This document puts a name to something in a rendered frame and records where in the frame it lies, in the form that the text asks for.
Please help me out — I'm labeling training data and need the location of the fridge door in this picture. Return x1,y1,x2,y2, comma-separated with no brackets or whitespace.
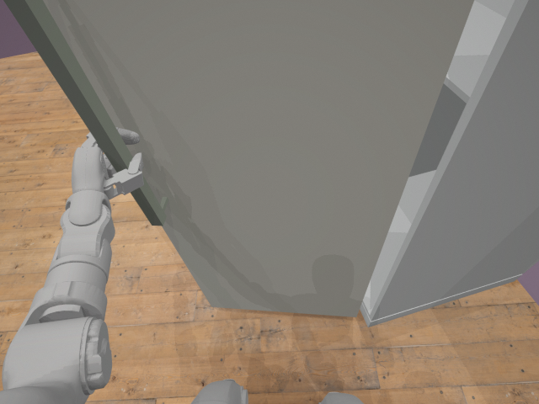
43,0,474,317

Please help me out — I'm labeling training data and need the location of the left robot thigh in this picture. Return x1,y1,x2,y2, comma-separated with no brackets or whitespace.
191,380,248,404

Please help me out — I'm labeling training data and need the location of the robot left hand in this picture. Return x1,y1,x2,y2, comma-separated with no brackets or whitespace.
72,127,144,200

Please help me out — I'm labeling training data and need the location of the left robot forearm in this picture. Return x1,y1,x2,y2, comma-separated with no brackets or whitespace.
2,190,115,390

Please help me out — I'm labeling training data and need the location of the handle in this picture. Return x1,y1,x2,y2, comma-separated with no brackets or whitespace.
3,0,168,226

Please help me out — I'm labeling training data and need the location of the robot left upper arm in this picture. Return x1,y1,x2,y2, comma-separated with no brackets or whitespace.
0,316,112,404

